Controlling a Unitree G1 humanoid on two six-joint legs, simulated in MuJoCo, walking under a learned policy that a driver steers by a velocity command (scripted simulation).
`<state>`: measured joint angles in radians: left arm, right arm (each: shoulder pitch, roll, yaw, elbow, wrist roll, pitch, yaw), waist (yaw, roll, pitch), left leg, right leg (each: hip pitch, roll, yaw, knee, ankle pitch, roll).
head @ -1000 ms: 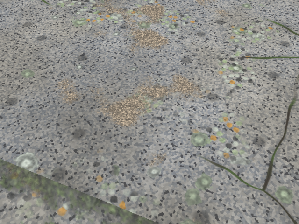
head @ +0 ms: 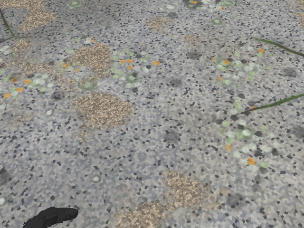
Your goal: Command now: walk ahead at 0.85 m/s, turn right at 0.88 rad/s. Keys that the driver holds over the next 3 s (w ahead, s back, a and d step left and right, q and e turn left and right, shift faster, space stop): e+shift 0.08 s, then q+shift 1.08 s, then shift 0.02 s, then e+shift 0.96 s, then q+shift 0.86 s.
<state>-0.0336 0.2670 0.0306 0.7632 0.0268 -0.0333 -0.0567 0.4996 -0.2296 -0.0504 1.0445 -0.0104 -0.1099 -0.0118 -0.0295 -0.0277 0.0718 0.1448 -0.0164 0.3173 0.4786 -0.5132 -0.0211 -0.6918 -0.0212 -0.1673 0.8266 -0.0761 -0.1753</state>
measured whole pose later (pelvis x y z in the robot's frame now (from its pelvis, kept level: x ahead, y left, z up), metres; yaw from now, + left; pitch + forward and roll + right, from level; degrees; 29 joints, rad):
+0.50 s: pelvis +0.34 +0.02 +0.00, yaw -1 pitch +1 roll +0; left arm 0.13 0.26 0.05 0.81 0.02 -0.02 0.06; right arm 0.19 -0.27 -0.06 0.76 -0.01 -0.10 0.05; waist -0.01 0.03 0.05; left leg -0.53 -0.08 0.05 0.56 -0.05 0.11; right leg -0.26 0.09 -0.08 1.03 -0.54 -0.02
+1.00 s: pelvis +0.46 -0.03 +0.03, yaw +27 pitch +2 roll -1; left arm 0.13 0.29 0.08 0.72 0.03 -0.03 0.03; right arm 0.17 -0.34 -0.10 0.56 0.03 0.06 -0.02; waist -0.02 0.05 0.03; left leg -0.49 -0.22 -0.26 0.85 -0.43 -0.01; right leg -0.33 0.06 0.10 0.47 -0.15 0.00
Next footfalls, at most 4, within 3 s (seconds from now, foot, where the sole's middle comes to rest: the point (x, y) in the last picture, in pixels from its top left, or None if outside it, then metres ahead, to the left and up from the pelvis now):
0.04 right None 0.23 -0.02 -0.74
0.46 left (141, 208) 0.53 0.08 -0.74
0.92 right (181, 193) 0.59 -0.10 -0.74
1.38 left None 0.40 0.10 -0.74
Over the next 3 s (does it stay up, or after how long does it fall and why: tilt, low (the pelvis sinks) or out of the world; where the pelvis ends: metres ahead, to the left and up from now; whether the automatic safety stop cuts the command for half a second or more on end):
stays up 0.52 0.03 0.02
